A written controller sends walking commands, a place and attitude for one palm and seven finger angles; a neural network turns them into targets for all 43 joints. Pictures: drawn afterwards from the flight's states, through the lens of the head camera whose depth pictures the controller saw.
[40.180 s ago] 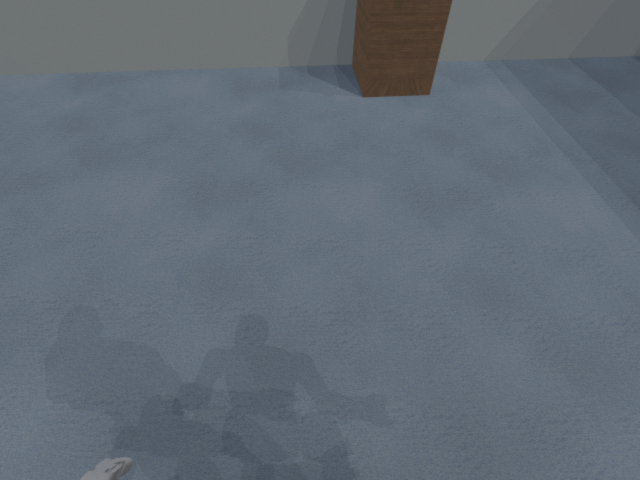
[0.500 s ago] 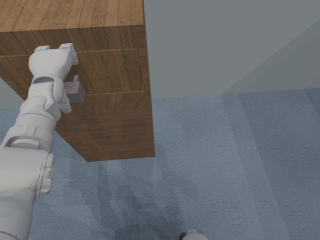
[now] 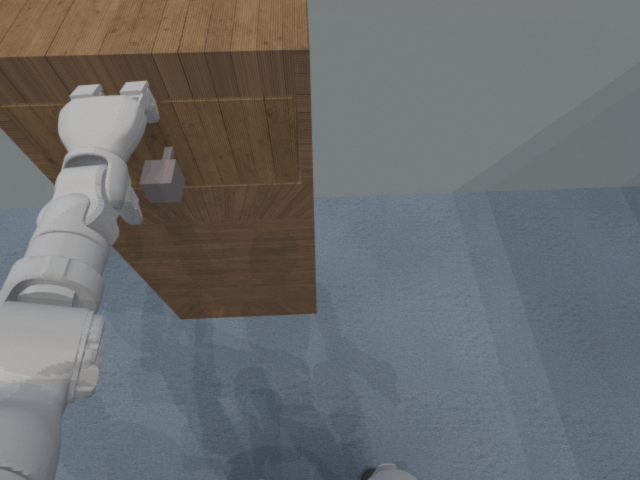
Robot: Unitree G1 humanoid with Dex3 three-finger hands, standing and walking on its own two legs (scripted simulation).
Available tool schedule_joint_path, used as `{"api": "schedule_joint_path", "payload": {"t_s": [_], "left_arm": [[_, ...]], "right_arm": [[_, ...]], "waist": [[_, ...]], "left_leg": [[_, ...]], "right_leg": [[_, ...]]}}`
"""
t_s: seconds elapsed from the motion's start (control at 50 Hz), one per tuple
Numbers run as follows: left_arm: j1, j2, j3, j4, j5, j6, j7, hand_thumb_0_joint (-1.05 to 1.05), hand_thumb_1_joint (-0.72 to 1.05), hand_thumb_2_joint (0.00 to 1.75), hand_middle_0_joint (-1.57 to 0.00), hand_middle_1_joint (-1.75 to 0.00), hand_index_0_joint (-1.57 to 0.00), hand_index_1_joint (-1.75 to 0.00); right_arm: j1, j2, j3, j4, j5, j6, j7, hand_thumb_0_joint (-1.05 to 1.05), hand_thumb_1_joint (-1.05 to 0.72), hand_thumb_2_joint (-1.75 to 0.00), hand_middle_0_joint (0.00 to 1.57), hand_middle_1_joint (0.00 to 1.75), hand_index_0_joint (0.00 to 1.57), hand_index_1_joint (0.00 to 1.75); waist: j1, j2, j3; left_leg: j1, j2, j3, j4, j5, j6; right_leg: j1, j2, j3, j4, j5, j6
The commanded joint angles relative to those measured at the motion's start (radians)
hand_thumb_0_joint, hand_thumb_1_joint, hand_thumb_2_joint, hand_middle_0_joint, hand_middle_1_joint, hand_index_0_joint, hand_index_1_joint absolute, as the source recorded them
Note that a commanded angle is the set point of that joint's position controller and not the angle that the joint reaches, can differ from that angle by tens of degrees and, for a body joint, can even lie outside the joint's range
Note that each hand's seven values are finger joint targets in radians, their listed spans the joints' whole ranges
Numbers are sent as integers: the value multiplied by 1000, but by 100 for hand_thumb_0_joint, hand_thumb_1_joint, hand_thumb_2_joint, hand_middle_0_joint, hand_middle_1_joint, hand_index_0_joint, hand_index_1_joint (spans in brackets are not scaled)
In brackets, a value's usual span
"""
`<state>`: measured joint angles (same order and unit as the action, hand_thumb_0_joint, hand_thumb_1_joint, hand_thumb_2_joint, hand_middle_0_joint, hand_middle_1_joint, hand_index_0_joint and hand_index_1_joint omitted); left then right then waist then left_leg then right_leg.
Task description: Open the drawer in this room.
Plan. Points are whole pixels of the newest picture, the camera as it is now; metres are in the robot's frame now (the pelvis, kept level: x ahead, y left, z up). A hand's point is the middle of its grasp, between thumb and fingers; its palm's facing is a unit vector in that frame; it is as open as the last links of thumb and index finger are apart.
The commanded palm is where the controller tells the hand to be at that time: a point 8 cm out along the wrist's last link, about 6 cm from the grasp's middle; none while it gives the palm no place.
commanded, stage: move the hooked fingers above the handle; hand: left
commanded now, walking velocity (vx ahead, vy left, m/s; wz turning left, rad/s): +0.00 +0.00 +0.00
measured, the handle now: (165, 170) +0.55 +0.21 +0.01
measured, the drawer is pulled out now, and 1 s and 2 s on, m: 0.00 0.00 0.00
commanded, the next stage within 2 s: lower the fingers behind the handle in 0.48 s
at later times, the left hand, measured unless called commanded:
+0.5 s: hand (113, 172) +0.49 +0.24 +0.08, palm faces -0.08 +0.04 -1.00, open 13.8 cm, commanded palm +0.47 +0.21 +0.14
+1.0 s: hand (147, 186) +0.49 +0.21 +0.05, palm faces -0.12 +0.02 -0.99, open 13.8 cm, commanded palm +0.48 +0.21 +0.11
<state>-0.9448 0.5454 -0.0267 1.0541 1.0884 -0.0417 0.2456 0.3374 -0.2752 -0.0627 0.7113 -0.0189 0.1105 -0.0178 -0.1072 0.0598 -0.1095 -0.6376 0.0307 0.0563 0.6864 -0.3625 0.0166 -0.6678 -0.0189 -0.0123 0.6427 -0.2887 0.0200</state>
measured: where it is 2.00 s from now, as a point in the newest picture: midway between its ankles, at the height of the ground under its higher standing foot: outside the picture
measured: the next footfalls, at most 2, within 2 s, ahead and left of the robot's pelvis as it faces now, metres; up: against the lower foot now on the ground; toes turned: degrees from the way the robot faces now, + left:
none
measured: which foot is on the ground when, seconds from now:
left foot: down 0.00-1.00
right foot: down 0.00-1.00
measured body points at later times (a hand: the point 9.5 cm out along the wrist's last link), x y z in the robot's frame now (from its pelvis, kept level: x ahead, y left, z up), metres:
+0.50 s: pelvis +0.00 -0.01 +0.00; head +0.09 -0.03 +0.45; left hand +0.48 +0.23 +0.14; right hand +0.03 -0.28 -0.14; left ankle -0.03 +0.11 -0.72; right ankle +0.00 -0.14 -0.72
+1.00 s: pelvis +0.00 -0.01 +0.00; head +0.10 -0.02 +0.44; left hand +0.49 +0.21 +0.11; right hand +0.00 -0.28 -0.14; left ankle -0.03 +0.11 -0.72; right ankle +0.00 -0.14 -0.72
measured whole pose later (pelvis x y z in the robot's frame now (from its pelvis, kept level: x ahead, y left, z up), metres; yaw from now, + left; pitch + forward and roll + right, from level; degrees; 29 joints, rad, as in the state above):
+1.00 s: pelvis +0.00 -0.01 +0.00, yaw +0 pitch +17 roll -1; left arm -0.90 0.51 -0.07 1.08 1.08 -0.05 0.20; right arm 0.35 -0.25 -0.06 0.73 -0.02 0.10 -0.04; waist -0.11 0.06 -0.09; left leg -0.63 0.04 0.05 0.68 -0.35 0.01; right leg -0.66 -0.01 -0.02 0.65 -0.29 0.01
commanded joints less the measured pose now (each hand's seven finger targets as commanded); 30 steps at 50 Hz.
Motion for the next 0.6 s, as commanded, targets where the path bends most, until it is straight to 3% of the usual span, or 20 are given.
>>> {"api": "schedule_joint_path", "payload": {"t_s": [0.0,0.02,0.06,0.14,0.22,0.26,0.3,0.32,0.38,0.44,0.5,0.58], "left_arm": [[-420,132,-34,-190,-45,33,-73,0,-50,30,-30,-120,-30,-120],[-423,134,-44,-174,-46,25,-93,0,-50,30,-30,-120,-30,-120],[-416,183,-2,-201,-51,-17,-119,0,-50,30,-30,-120,-30,-120],[-402,254,72,-264,-41,-115,-98,0,-50,30,-30,-120,-30,-120],[-390,359,174,-302,-9,-130,-1,0,-50,30,-30,-120,-30,-120],[-379,329,158,-285,0,-96,40,0,-50,30,-30,-120,-30,-120],[-359,340,167,-238,2,-49,62,0,-50,30,-30,-120,-30,-120],[-383,334,144,-228,8,-25,64,0,-50,30,-30,-120,-30,-120],[-411,237,45,-186,-7,25,17,0,-50,30,-30,-120,-30,-120],[-447,138,-43,-264,-50,-1,-70,0,-50,30,-30,-120,-30,-120],[-466,72,-99,-339,-86,-74,-141,0,-50,30,-30,-120,-30,-120],[-434,197,26,-308,-66,-144,-110,0,-50,30,-30,-120,-30,-120]], "right_arm": [[143,-160,-63,-58,15,-3,-11,0,-90,-90,20,30,20,30],[136,-161,-60,-55,17,2,-16,0,-90,-90,20,30,20,30],[126,-162,-54,-62,17,5,-28,0,-90,-90,20,30,20,30],[115,-144,-46,-77,11,-1,-41,0,-90,-90,20,30,20,30],[103,-134,-43,-82,-2,-8,-32,0,-90,-90,20,30,20,30],[99,-131,-44,-83,-2,-13,-23,0,-90,-90,20,30,20,30],[101,-142,-46,-76,-3,-14,-16,0,-90,-90,20,30,20,30],[106,-146,-48,-72,2,-15,-17,0,-90,-90,20,30,20,30],[119,-153,-56,-64,13,-18,-19,0,-90,-90,20,30,20,30],[123,-156,-67,-63,17,-15,-27,0,-90,-90,20,30,20,30],[115,-149,-67,-63,13,-16,-40,0,-90,-90,20,30,20,30],[106,-141,-54,-52,12,-13,-45,0,-90,-90,20,30,20,30]], "waist": [[-31,-46,-483],[-38,-54,-421],[-29,-73,-371],[6,-21,-360],[45,53,-433],[43,52,-444],[39,-7,-457],[22,-17,-466],[-13,-48,-454],[-39,-46,-479],[-59,-48,-420],[-14,-10,-344]], "left_leg": [[345,-28,-31,-36,596,22],[326,-30,-30,-49,536,25],[290,-38,-30,-66,465,31],[268,-46,-29,-66,464,29],[252,-47,-29,-43,545,16],[247,-46,-23,-36,548,11],[221,-47,-10,-36,531,15],[222,-45,-6,-41,512,16],[250,-45,-1,-55,466,23],[338,-46,-13,-56,488,33],[371,-51,-26,-56,487,38],[301,-55,-40,-63,436,26]], "right_leg": [[274,64,-23,-63,406,-34],[254,64,-24,-74,376,-33],[267,61,-19,-81,356,-37],[278,58,-11,-60,355,-49],[298,58,-11,-14,392,-53],[292,59,-19,-6,395,-51],[327,58,-19,-11,419,-46],[327,56,-16,-15,424,-40],[321,57,-12,-49,411,-34],[317,58,-5,-78,419,-30],[281,59,-5,-96,396,-32],[249,57,-10,-71,334,-47]]}}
